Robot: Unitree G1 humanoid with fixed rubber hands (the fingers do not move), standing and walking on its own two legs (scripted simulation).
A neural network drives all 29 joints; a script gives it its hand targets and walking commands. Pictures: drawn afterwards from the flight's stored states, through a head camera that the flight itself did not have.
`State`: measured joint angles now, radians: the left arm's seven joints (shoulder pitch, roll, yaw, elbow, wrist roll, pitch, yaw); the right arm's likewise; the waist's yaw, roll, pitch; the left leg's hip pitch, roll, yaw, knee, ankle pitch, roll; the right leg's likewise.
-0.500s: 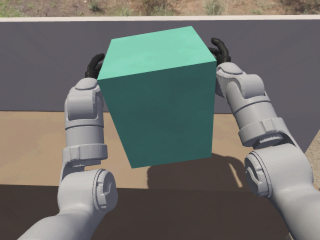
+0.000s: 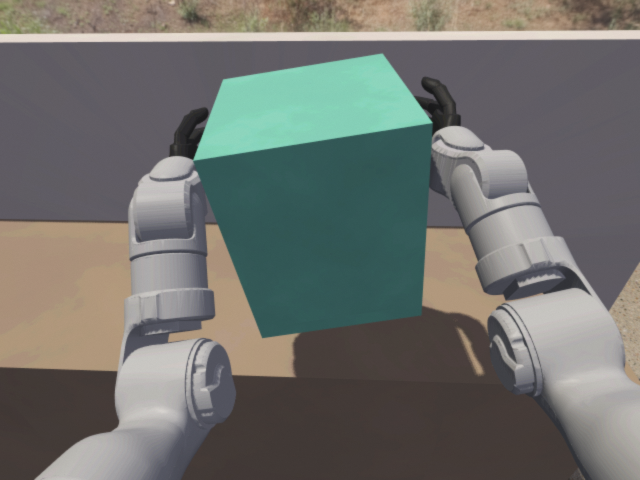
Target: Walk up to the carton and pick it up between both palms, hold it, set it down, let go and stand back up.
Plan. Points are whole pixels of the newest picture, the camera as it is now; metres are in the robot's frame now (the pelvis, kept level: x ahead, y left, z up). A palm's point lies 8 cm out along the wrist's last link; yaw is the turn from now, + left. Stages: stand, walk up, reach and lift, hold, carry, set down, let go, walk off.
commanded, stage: hold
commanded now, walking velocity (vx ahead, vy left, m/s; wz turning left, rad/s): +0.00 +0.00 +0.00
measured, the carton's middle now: (321, 197) +0.38 +0.00 +0.24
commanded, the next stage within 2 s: none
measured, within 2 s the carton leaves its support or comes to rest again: neither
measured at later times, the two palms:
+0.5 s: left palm (187, 169) +0.37 +0.15 +0.28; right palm (443, 141) +0.37 -0.14 +0.30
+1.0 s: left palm (188, 170) +0.37 +0.15 +0.28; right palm (442, 141) +0.37 -0.14 +0.30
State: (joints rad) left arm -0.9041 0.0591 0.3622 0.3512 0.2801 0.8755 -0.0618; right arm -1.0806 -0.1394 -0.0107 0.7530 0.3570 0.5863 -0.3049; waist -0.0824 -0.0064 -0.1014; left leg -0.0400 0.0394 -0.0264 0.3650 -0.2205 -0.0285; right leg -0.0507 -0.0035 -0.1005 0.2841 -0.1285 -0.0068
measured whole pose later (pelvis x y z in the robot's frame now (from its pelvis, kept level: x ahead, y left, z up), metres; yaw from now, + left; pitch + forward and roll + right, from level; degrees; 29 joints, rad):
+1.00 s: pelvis +0.00 +0.00 +0.00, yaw +0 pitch -6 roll -1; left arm -0.91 0.06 0.36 0.36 0.28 0.86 -0.06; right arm -1.09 -0.15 0.00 0.76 0.36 0.58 -0.30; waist -0.08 -0.01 -0.10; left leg -0.04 0.04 -0.03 0.37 -0.22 -0.03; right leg -0.05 0.00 -0.10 0.28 -0.13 -0.01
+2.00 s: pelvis +0.00 +0.00 +0.00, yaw +0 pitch -6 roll -1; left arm -0.93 0.06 0.37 0.39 0.28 0.86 -0.06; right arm -1.10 -0.14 -0.01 0.77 0.35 0.59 -0.30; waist -0.08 -0.01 -0.11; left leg -0.05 0.04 -0.03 0.36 -0.21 -0.03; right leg -0.06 0.00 -0.10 0.28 -0.12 -0.01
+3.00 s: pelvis +0.00 +0.00 +0.00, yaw +0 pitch -6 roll -1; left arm -0.91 0.06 0.36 0.35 0.28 0.87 -0.06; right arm -1.08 -0.14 0.00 0.74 0.36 0.60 -0.31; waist -0.08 -0.01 -0.11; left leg -0.04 0.04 -0.03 0.36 -0.22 -0.03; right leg -0.05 0.00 -0.09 0.28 -0.13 -0.01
